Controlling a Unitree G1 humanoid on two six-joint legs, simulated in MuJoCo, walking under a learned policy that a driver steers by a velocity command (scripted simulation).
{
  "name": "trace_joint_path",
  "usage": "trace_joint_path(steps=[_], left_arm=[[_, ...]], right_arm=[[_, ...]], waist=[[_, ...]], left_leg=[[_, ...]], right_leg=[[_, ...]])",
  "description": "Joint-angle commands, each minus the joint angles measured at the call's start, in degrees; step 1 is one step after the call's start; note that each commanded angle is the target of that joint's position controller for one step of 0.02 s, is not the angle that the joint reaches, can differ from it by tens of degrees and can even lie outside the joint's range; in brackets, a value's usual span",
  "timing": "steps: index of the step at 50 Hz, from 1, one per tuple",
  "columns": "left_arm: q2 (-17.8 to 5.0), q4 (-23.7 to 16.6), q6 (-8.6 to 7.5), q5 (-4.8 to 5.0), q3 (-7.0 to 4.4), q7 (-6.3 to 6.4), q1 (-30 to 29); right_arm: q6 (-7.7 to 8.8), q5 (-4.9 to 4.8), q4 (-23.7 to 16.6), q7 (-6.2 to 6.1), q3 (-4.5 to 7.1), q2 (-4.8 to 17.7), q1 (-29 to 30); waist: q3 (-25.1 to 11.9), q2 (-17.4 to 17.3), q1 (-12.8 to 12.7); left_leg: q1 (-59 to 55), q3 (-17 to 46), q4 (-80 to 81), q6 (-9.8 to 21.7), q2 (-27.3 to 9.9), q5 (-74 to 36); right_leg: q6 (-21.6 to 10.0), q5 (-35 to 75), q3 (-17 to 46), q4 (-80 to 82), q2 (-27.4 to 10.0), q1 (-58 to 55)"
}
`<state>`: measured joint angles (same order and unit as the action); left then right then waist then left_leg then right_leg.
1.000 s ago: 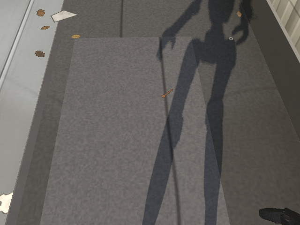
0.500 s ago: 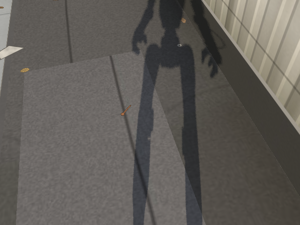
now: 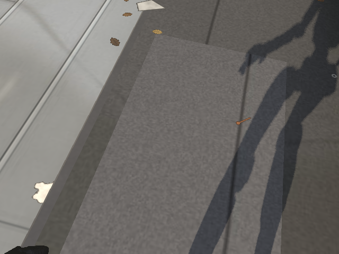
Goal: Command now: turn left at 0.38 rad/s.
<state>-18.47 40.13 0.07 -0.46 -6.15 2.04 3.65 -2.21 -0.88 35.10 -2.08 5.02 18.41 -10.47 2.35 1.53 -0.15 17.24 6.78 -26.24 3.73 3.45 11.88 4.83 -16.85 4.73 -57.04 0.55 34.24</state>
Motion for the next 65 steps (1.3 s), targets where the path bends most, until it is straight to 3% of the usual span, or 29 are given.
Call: trace_joint_path(steps=[1,5,10,11,13,15,16,18,20,22,26,27,28,29,31,33,37,41,42,44,47,49,51,52,53,54,56,58,65], left_arm=[[-2.6,-1.9,-0.22,0.30,0.12,-0.43,0.8],[-1.8,-1.4,-0.27,0.75,1.11,-1.70,1.7],[-6.0,-3.5,-1.00,1.70,0.26,-2.42,2.7],[-7.0,-3.8,-1.16,1.50,0.04,-2.49,3.4],[-10.7,-3.2,-1.33,1.99,-1.41,-2.32,6.4],[-10.3,-2.5,-1.47,0.62,-1.60,-1.78,13.3],[-10.2,-2.5,-1.95,0.22,-1.60,-1.43,14.0],[-9.9,-4.0,-1.59,1.75,-1.92,-0.50,8.4],[-8.8,-5.1,0.39,2.70,-2.05,0.33,5.7],[-9.4,-6.1,1.98,2.28,-2.63,0.70,5.3],[-9.2,-7.9,2.75,3.27,-2.69,0.31,2.3],[-7.2,-7.9,2.68,3.10,-2.09,0.30,3.6],[-2.5,-7.9,2.60,2.22,-0.89,-0.02,7.6],[-6.2,-8.7,1.63,1.68,-1.93,-0.15,8.7],[-11.3,-6.5,1.76,1.77,-3.33,-0.41,9.1],[-8.8,-6.2,1.89,1.64,-2.52,-0.87,8.8],[-4.9,-9.0,0.17,1.98,-0.50,-1.86,3.4],[-2.4,-9.4,-2.40,1.95,0.89,-1.86,2.4],[-4.0,-8.0,0.04,-4.98,0.85,-4.69,1.2],[-2.2,-8.4,0.50,-3.15,1.69,-6.85,-0.4],[-2.6,-9.0,-0.64,-1.10,2.09,-6.88,-2.4],[-2.9,-8.1,-1.51,-1.07,2.09,-5.45,1.1],[-6.1,-2.8,-3.44,-2.07,0.70,-3.05,18.0],[-11.6,-1.9,-3.95,-3.79,-0.06,-1.99,29.5],[-15.9,-2.5,-3.67,-3.67,-0.96,-1.18,26.7],[-10.8,-3.2,-3.67,-3.22,0.25,-1.11,21.1],[-3.8,-3.6,-3.98,-2.44,2.36,-1.62,14.2],[-1.8,-2.2,-4.64,-1.58,2.97,-1.37,14.9],[-0.3,4.6,-6.79,-1.61,3.17,-1.70,20.6]], right_arm=[[0.81,0.93,-4.1,-0.38,1.24,6.6,2.1],[1.60,3.03,-1.8,1.19,-1.48,2.0,3.4],[0.99,1.17,0.1,0.42,0.42,7.9,2.8],[1.02,0.95,0.1,-0.07,0.64,7.6,2.0],[1.65,2.68,-2.1,-0.66,0.66,5.1,3.1],[1.95,2.05,-4.7,-0.63,0.37,2.7,10.6],[1.94,1.35,-4.7,-0.28,0.39,2.1,10.0],[1.96,0.78,-3.9,0.35,0.37,1.4,8.3],[2.47,0.70,-3.7,0.69,0.14,-0.1,9.5],[2.92,0.19,-2.8,1.49,0.05,-0.8,7.8],[3.35,-0.03,0.1,2.22,1.38,1.9,0.1],[3.16,0.23,0.8,1.80,2.34,4.4,-1.8],[2.52,1.61,-0.4,1.13,3.25,9.7,-1.0],[2.84,4.52,-1.5,1.58,2.97,9.8,1.8],[3.66,3.14,-2.9,0.67,1.61,4.7,6.9],[4.28,0.70,-2.4,-0.57,1.58,5.4,4.7],[6.30,1.54,0.1,-0.31,1.36,6.0,-6.5],[7.41,0.96,2.5,1.25,0.95,5.5,-10.3],[6.87,3.03,4.3,2.40,0.87,6.3,-12.5],[6.59,2.39,4.7,3.34,0.85,6.3,-11.5],[6.08,2.51,5.9,3.70,1.42,8.4,-11.8],[5.44,2.03,6.6,3.75,1.70,8.8,-11.7],[5.73,1.75,6.6,3.77,0.62,4.8,-9.3],[6.46,2.17,3.4,3.51,-1.33,-2.1,-5.0],[6.61,-0.13,0.9,3.10,-1.19,-1.8,-5.2],[5.81,0.57,2.1,3.08,-0.64,1.0,-4.5],[4.76,1.19,5.1,4.63,-0.30,1.8,-6.8],[3.19,2.50,5.9,5.96,-0.39,1.2,-6.3],[2.08,2.29,1.2,7.82,-1.93,0.0,7.9]], waist=[[-10.1,-9.4,0.9],[-7.8,-10.1,1.6],[-2.8,-8.3,0.8],[-3.6,-6.1,1.0],[-6.6,7.4,2.4],[-7.2,14.1,-3.3],[-8.7,10.6,-3.2],[-8.8,5.1,0.0],[-8.8,5.7,-0.1],[-10.6,7.4,-0.1],[-10.8,9.1,2.5],[-10.9,6.3,2.3],[-10.8,-9.9,-0.6],[-7.4,-16.1,-2.0],[-3.9,-8.6,-3.0],[-3.7,-9.8,-0.9],[-2.6,-6.9,4.4],[1.0,-6.4,3.3],[0.9,-3.0,3.4],[2.0,-10.5,3.5],[2.3,-12.7,3.4],[2.4,-10.8,1.2],[-5.5,-1.2,-7.7],[-12.5,12.0,-12.8],[-11.4,16.1,-10.5],[-5.5,7.6,-7.0],[-2.3,5.0,-2.3],[0.0,6.5,-1.2],[7.5,3.3,-0.4]], left_leg=[[-9.8,9.3,4.3,8.0,-13.2,-18.0],[-3.8,7.2,5.4,8.4,-13.8,-14.5],[-8.6,7.6,0.5,7.3,-15.2,-18.8],[-9.3,6.3,-2.1,5.4,-13.6,-15.9],[-3.4,-4.5,-13.7,-1.2,-2.2,-5.0],[14.0,-3.9,-30.2,-4.9,4.6,24.9],[17.3,-0.2,-38.5,-5.3,3.3,28.0],[18.1,1.2,-34.9,-5.8,0.5,21.2],[14.4,-1.1,-23.8,-7.1,1.0,16.6],[8.3,-1.8,-16.5,-7.6,2.4,12.8],[-6.0,-3.1,3.6,-6.3,2.5,0.6],[-13.3,0.3,7.2,-4.3,-2.9,-1.8],[-18.8,17.4,10.5,2.6,-18.2,-0.8],[-10.7,28.2,13.2,9.5,-27.1,-1.8],[-7.3,16.9,14.0,7.7,-21.8,9.0],[-12.0,11.7,15.8,4.5,-18.4,18.5],[-16.9,8.7,17.8,4.5,-18.5,24.6],[-15.7,10.4,20.9,8.6,-19.6,21.4],[-13.0,6.9,21.7,6.7,-17.7,20.8],[-6.8,4.1,22.0,5.7,-14.7,17.3],[-2.3,4.6,20.7,6.3,-15.0,16.5],[-0.1,6.9,17.3,7.4,-16.3,15.8],[13.0,1.3,-3.7,5.4,-9.1,9.2],[22.7,-3.4,-27.6,3.9,-3.5,20.0],[34.7,-1.9,-39.6,3.8,0.9,16.3],[35.9,0.9,-45.0,3.6,-3.6,10.5],[31.3,-1.5,-43.7,1.4,-7.4,3.4],[30.6,-3.6,-45.5,-0.1,-9.2,0.4],[35.2,-8.9,-38.3,1.2,-8.8,-9.8]], right_leg=[[0.9,2.7,-1.2,5.2,-1.9,-1.6],[-0.6,1.7,-2.8,13.9,-4.4,-13.0],[-4.3,5.9,-5.4,26.1,-2.0,-12.5],[-5.6,15.6,-2.6,27.5,-3.2,-13.8],[-13.1,32.9,11.8,29.1,-9.8,-18.2],[-23.2,34.5,29.4,36.9,-18.7,-29.4],[-23.3,33.5,29.3,36.6,-18.5,-32.4],[-18.1,31.0,22.2,34.6,-13.8,-31.6],[-15.4,27.5,19.7,34.5,-9.9,-29.7],[-14.8,25.7,20.2,34.1,-8.4,-27.1],[-12.0,14.0,23.1,32.8,-5.7,-18.9],[-9.2,3.0,21.2,29.3,-2.8,-12.5],[-5.5,-15.2,11.0,14.2,5.5,-1.1],[-3.5,-19.3,7.8,1.9,4.3,4.0],[-2.1,-8.8,3.9,-8.2,-1.5,4.9],[-1.4,-1.5,1.1,-14.3,-3.5,11.2],[-1.3,3.3,-0.8,-15.4,-5.5,17.5],[-2.2,6.0,1.5,-3.7,-4.7,16.8],[-2.4,5.2,-2.7,-0.5,-2.8,12.3],[-2.5,5.5,-6.3,9.7,-3.6,3.4],[-3.1,-0.3,-7.6,21.0,-1.6,-8.6],[-4.7,0.1,-7.5,28.0,-0.6,-17.8],[-6.0,0.6,-3.4,32.0,-3.6,-45.5],[-5.5,-21.9,14.6,37.0,-20.2,-54.8],[-8.5,-34.1,35.3,46.6,-27.0,-50.8],[-8.9,-31.4,30.5,46.0,-25.8,-45.1],[-7.4,-15.3,13.3,45.6,-18.9,-37.5],[-7.0,-6.4,4.1,47.6,-16.1,-34.2],[-6.2,20.5,-14.5,51.8,-13.8,-33.8]])
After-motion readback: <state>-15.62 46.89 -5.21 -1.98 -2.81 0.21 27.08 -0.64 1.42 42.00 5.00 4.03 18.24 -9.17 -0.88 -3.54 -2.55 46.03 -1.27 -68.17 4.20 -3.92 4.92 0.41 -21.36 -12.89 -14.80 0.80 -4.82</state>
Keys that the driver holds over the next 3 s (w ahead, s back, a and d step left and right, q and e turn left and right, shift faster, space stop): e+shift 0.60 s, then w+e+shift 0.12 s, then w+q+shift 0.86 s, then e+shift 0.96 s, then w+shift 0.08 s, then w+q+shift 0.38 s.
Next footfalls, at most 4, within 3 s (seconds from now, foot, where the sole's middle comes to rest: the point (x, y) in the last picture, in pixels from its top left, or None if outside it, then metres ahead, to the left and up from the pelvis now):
0.22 right None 0.07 -0.15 -0.78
0.54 left None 0.11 0.08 -0.78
1.02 right None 0.10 -0.23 -0.78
1.48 left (210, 223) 0.55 -0.19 -0.78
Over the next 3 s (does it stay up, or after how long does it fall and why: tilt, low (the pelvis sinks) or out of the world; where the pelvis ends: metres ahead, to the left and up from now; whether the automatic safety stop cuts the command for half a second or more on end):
stays up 1.03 -0.25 -0.01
